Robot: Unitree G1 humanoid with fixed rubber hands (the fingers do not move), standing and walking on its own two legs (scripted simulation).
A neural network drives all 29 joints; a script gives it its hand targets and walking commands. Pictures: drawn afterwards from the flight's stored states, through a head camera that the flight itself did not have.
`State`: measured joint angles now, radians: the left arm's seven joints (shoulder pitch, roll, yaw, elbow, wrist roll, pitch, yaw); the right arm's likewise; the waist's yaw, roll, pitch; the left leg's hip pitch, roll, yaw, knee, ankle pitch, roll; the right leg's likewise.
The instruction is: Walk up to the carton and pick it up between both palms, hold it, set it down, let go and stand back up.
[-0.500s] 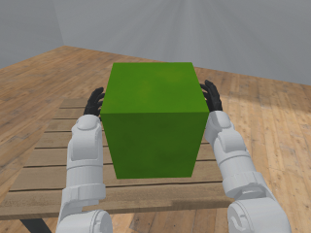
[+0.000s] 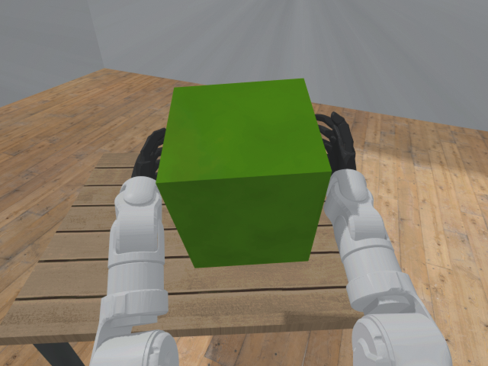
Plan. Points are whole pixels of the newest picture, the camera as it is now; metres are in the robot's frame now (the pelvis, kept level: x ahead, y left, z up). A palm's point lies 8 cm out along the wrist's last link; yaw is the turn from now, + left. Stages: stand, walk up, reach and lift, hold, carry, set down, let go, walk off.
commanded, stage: set down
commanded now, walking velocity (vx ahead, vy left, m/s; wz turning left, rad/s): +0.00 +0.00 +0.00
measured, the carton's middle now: (245, 179) +0.40 +0.01 +0.17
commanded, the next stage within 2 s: none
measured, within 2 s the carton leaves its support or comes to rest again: neither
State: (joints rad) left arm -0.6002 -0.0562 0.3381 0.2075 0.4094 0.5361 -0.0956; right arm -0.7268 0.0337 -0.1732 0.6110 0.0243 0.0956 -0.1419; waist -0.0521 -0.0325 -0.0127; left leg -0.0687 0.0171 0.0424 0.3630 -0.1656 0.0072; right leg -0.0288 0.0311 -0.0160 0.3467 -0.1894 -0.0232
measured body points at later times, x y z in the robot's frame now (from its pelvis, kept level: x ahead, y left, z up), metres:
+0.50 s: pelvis +0.03 +0.00 +0.00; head +0.00 +0.01 +0.45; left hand +0.39 +0.16 +0.13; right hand +0.41 -0.14 +0.16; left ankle +0.03 +0.12 -0.75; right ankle +0.01 -0.10 -0.75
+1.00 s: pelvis +0.03 -0.01 +0.00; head +0.01 +0.01 +0.45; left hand +0.39 +0.15 +0.11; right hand +0.42 -0.15 +0.14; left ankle +0.03 +0.12 -0.75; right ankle +0.01 -0.10 -0.75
